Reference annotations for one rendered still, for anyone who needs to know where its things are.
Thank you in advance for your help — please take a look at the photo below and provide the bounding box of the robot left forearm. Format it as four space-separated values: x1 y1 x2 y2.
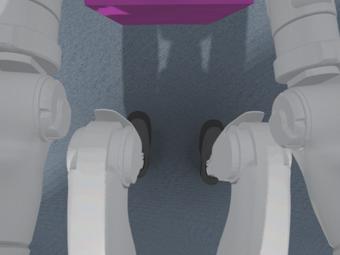
0 0 63 75

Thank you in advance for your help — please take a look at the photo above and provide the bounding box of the carton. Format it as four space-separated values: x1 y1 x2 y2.
84 0 254 25

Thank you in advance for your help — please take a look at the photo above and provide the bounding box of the robot left foot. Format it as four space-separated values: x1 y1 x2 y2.
127 111 151 178

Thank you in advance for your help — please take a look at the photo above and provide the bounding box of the robot left upper arm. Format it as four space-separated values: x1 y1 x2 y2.
0 71 71 255

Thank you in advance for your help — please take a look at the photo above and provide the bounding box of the robot right upper arm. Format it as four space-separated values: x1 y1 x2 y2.
269 82 340 255

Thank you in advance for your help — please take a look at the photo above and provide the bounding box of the left robot thigh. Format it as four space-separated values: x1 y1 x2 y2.
67 121 140 255

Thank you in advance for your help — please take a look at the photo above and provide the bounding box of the robot right forearm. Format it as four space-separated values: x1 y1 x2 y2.
265 0 340 88

